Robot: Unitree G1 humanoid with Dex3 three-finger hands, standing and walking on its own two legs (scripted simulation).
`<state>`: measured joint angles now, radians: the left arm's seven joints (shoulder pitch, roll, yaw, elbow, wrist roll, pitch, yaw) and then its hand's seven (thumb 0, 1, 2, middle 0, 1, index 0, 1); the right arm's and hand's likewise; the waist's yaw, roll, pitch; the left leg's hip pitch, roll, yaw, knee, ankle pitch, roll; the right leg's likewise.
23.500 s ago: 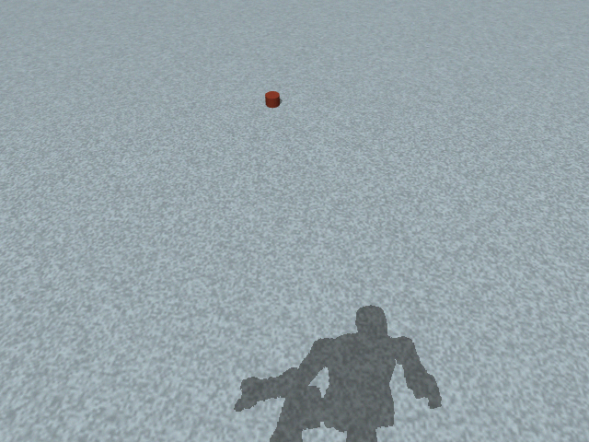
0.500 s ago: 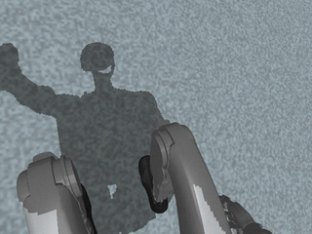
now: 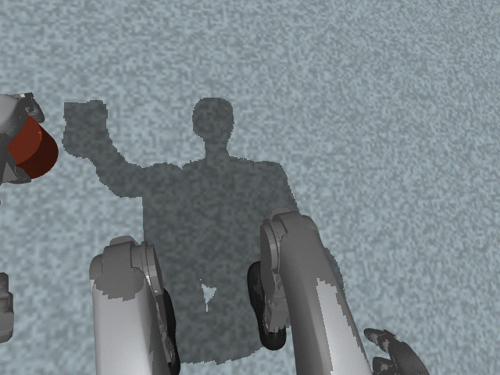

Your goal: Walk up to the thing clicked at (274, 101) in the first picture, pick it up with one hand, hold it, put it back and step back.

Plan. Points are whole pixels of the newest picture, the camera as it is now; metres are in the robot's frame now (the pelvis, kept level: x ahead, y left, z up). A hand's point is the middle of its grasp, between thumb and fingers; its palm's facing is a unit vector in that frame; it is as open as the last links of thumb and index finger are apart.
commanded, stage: lift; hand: left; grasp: from above
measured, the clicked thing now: (18, 146) +0.49 +0.31 -0.14
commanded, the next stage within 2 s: hold in 1.26 s
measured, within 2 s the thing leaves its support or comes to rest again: neither
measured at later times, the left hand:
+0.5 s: hand out of the picture +0.38 +0.28 +0.09, palm faces -0.42 -0.11 -0.90, open 11.4 cm
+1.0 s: hand out of the picture +0.36 +0.25 +0.23, palm faces -0.44 -0.09 -0.89, open 11.4 cm
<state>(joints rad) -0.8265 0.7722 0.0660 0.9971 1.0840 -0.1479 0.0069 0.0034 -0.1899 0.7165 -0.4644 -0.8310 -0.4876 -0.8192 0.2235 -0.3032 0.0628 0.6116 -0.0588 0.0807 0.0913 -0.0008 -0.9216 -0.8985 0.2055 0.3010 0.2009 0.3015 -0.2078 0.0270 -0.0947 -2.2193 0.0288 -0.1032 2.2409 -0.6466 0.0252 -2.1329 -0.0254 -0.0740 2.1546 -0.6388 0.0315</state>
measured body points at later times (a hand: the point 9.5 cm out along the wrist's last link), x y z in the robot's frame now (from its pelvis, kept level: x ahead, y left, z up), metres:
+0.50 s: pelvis +0.00 +0.00 +0.16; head +0.14 +0.03 +0.58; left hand +0.40 +0.29 +0.14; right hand +0.14 -0.25 +0.03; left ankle +0.09 +0.12 -0.35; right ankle +0.11 -0.13 -0.35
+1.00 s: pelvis +0.04 +0.00 +0.31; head +0.11 +0.00 +0.75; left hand +0.38 +0.25 +0.28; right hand +0.15 -0.27 +0.19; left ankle +0.08 +0.12 -0.35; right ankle +0.11 -0.13 -0.35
